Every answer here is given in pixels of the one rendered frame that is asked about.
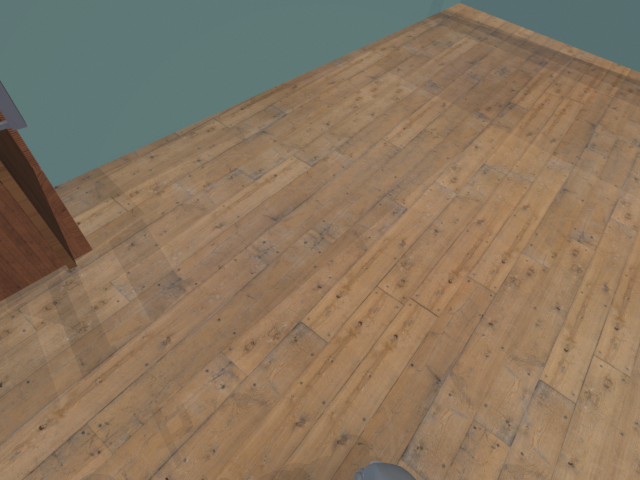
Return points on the cupboard door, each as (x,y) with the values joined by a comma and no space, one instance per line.
(20,179)

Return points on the handle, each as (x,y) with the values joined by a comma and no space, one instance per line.
(10,112)

